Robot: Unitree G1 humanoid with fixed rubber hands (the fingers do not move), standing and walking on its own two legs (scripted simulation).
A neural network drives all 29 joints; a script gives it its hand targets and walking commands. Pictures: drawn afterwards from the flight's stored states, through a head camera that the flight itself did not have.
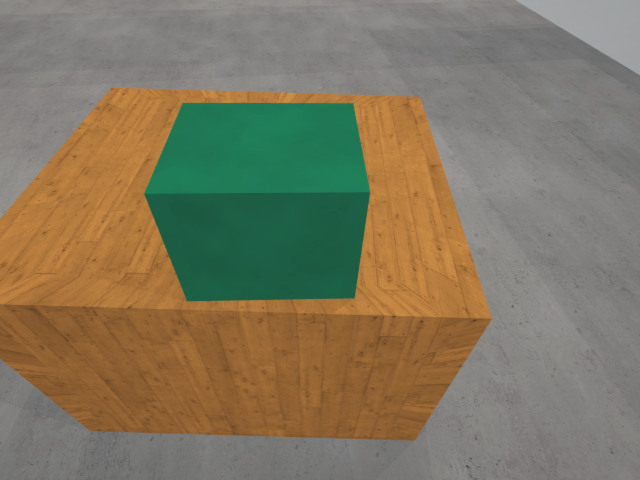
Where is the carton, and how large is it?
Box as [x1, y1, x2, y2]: [144, 103, 369, 300]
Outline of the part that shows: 183,103 144,194 186,299 233,300 354,297 369,196 369,188 352,103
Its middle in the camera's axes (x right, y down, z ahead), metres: -0.09 -0.07 +0.68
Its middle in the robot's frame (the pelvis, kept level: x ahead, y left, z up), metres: +0.57 +0.08 +0.03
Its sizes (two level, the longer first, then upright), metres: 0.292 0.240 0.242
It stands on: a pedestal, 0.67 m high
